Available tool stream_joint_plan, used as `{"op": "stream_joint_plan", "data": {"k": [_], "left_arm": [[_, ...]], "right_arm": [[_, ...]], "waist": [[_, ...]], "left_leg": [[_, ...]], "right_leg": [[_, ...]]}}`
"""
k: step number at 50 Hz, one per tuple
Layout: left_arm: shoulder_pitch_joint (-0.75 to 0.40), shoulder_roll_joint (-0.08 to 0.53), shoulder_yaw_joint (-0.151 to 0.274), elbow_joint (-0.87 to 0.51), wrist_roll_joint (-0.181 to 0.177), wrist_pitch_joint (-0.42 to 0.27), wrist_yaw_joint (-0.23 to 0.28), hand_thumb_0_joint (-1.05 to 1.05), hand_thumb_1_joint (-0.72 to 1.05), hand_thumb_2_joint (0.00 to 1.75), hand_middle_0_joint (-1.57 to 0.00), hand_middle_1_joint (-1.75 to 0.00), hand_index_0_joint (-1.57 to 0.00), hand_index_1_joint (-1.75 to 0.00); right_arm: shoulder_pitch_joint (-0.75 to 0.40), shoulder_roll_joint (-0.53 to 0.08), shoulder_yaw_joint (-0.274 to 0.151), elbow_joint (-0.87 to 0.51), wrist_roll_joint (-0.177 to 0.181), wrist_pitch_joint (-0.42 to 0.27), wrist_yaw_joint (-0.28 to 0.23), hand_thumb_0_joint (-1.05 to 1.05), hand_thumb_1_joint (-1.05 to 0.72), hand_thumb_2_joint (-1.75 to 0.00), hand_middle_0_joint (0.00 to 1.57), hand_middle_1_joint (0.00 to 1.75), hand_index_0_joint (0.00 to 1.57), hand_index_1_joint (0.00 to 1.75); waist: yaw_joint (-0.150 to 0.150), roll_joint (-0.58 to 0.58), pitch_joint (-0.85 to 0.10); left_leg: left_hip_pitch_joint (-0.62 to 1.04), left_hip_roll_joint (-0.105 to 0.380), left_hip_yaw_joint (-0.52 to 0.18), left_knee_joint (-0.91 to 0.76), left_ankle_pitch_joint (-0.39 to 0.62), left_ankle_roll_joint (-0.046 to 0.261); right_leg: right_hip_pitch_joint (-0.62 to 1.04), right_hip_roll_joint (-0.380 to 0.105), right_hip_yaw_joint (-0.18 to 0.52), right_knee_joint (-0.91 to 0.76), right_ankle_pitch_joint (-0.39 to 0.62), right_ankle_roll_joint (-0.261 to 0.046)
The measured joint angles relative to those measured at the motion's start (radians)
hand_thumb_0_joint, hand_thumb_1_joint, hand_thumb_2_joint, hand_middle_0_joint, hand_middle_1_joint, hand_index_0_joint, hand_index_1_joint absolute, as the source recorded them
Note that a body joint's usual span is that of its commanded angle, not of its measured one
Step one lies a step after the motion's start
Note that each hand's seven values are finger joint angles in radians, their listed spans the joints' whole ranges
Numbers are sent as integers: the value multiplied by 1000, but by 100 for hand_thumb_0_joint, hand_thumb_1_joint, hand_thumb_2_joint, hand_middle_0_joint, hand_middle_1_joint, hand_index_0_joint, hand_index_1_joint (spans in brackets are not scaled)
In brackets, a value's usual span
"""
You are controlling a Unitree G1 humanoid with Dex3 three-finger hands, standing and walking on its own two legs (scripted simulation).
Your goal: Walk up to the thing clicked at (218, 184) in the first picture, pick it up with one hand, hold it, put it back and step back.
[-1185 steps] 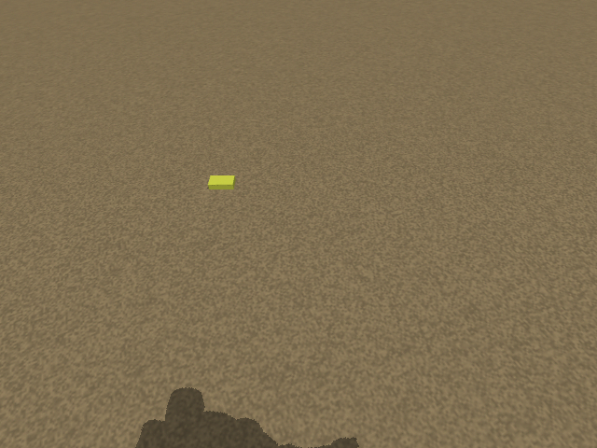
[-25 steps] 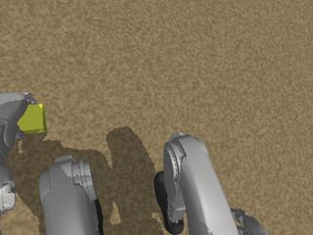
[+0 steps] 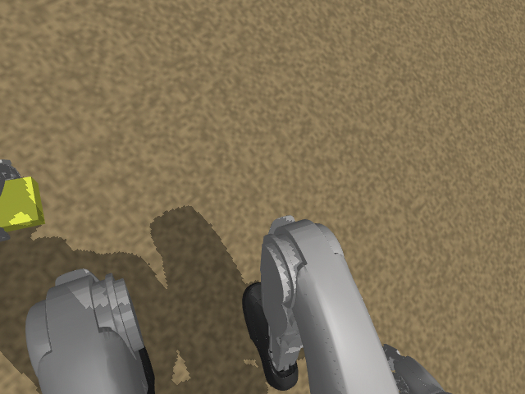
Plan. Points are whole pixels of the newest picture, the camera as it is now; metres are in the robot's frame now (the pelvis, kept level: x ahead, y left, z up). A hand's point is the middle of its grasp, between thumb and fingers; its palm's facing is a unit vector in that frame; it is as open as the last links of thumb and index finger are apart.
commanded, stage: rest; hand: left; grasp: from above
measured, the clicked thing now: out of the picture +0.43 +0.31 -0.25
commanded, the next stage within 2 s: open in 0.92 s
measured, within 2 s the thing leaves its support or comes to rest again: rests again in 0.34 s
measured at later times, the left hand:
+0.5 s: hand out of the picture +0.42 +0.30 -0.24, palm faces -0.47 -0.11 -0.88, open 9.7 cm
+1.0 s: hand out of the picture +0.42 +0.30 -0.25, palm faces -0.47 -0.10 -0.88, open 9.7 cm
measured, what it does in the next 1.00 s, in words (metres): stands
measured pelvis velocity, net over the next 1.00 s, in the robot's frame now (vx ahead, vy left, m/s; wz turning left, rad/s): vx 0.00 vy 0.01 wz -0.05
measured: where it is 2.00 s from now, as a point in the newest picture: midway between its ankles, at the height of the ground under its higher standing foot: (212, 380)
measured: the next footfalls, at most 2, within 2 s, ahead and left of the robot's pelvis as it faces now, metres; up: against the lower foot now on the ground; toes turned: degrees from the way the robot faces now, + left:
none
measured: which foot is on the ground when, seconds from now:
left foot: down 0.00-1.00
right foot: down 0.00-1.00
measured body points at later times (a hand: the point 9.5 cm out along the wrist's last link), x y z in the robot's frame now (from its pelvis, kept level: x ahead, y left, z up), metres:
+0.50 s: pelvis +0.00 +0.00 -0.01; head +0.26 +0.11 +0.34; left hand +0.44 +0.31 -0.19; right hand +0.05 -0.27 -0.08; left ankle +0.06 +0.13 -0.26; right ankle +0.10 -0.12 -0.26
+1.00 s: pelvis +0.00 +0.01 -0.01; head +0.26 +0.11 +0.34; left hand +0.44 +0.31 -0.20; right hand +0.05 -0.26 -0.08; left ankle +0.06 +0.13 -0.26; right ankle +0.10 -0.12 -0.26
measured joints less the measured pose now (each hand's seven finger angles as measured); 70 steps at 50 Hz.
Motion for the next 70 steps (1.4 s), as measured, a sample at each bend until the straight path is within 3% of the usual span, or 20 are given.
{"op": "stream_joint_plan", "data": {"k": [3,16,22,53,61,70], "left_arm": [[2,17,16,12,8,-6,15,-1,6,39,-75,-42,-78,-39],[4,44,-4,47,10,2,63,-1,6,39,-75,-41,-79,-39],[8,54,14,60,11,9,85,-1,5,40,-76,-42,-79,-39],[-33,111,-58,154,-28,8,127,-1,6,39,-76,-42,-79,-39],[-26,113,-72,156,-27,11,130,-2,4,51,-67,-52,-70,-50],[-18,107,-80,144,-35,17,133,-1,-10,67,-55,-69,-49,-64]], "right_arm": [[-2,-3,7,0,-12,-3,6,0,-90,-89,20,30,20,30],[-7,-12,41,6,-41,-34,36,0,-90,-90,20,30,20,30],[-18,-12,56,0,-46,-49,47,0,-90,-90,20,30,20,30],[-40,-42,132,-21,-66,-112,77,0,-90,-90,20,30,20,30],[-44,-41,150,-25,-71,-119,82,0,-90,-90,20,30,20,30],[-53,-43,153,-26,-67,-138,91,0,-90,-90,20,30,20,30]], "waist": [[-6,-9,11],[-25,-29,28],[-35,-33,37],[-59,-56,78],[-61,-62,79],[-56,-65,85]], "left_leg": [[1,0,-7,12,-4,-2],[1,2,-28,41,-20,-1],[6,3,-34,46,-24,2],[26,6,-57,50,-16,7],[32,5,-63,50,-15,8],[34,5,-64,50,-13,9]], "right_leg": [[1,3,-5,7,0,0],[6,11,-20,19,-5,6],[15,14,-25,17,-5,10],[45,24,-44,-1,14,18],[54,25,-48,-6,16,19],[58,26,-49,-8,18,21]]}}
